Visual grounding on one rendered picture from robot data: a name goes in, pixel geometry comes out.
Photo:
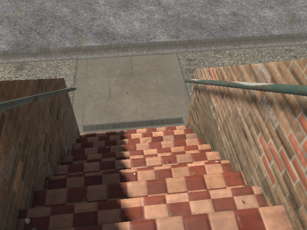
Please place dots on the stairs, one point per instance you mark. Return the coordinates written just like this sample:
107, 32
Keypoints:
158, 178

